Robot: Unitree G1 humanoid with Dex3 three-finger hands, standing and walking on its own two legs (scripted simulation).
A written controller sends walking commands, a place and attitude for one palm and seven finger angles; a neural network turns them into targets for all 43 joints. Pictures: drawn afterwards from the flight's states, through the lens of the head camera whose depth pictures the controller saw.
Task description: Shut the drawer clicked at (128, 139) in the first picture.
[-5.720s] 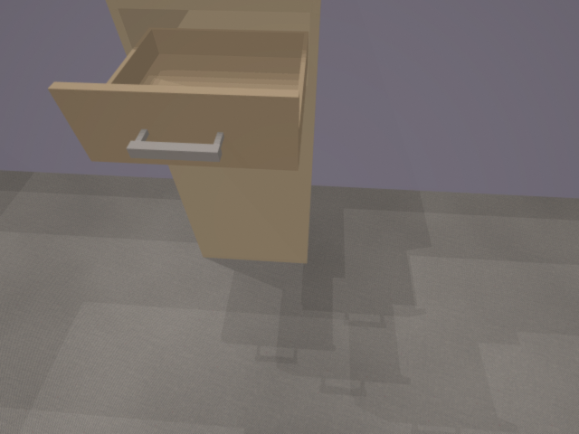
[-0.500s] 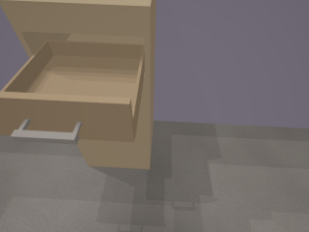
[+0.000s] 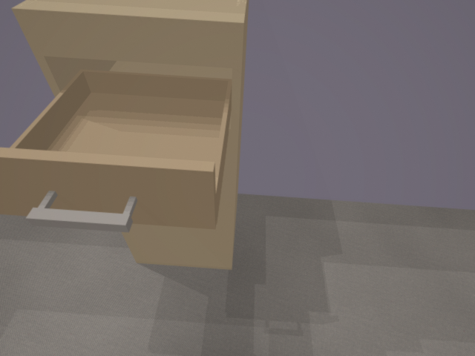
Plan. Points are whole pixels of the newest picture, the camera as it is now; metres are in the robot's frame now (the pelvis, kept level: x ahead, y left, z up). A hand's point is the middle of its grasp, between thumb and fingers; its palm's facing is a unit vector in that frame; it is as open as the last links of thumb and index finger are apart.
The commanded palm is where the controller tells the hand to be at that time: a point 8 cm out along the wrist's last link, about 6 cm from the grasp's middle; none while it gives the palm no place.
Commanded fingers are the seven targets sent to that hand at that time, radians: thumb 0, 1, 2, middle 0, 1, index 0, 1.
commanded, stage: come to a stop and stand still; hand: left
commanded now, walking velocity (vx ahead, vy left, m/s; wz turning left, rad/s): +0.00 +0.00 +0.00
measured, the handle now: (86, 209) +0.30 +0.26 +0.11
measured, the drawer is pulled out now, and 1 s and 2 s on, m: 0.30 0.30 0.30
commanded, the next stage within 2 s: look again from close up in 0.02 s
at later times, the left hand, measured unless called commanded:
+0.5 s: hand out of the picture +0.00 +0.18 -0.18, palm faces +0.00 -0.98 -0.20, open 7.4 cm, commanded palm none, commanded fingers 0.00 0.90 0.90 -0.20 -0.30 -0.20 -0.30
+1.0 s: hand (136, 298) +0.19 +0.17 +0.04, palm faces +0.09 -0.99 -0.05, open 6.7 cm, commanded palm +0.09 +0.23 -0.02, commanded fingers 0.00 0.90 0.90 -0.50 -0.62 -0.50 -0.62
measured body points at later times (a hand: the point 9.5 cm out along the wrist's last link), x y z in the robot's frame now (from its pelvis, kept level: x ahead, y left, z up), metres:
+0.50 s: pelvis +0.00 +0.00 +0.00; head +0.01 +0.01 +0.45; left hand +0.00 +0.23 -0.16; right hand +0.01 -0.23 -0.15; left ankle +0.01 +0.08 -0.74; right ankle -0.02 -0.12 -0.74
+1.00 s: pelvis -0.02 -0.01 -0.02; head -0.03 -0.02 +0.43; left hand +0.18 +0.22 +0.05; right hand +0.15 -0.25 -0.10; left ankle +0.01 +0.08 -0.74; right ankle -0.02 -0.12 -0.74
